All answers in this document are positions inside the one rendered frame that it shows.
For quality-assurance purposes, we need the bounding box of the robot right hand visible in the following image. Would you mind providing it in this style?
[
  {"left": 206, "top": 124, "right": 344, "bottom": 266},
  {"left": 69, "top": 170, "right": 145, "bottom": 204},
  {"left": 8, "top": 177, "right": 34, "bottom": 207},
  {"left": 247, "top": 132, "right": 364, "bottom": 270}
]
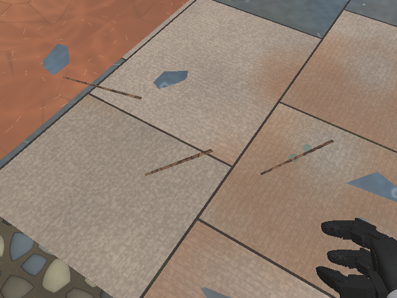
[{"left": 316, "top": 218, "right": 397, "bottom": 298}]

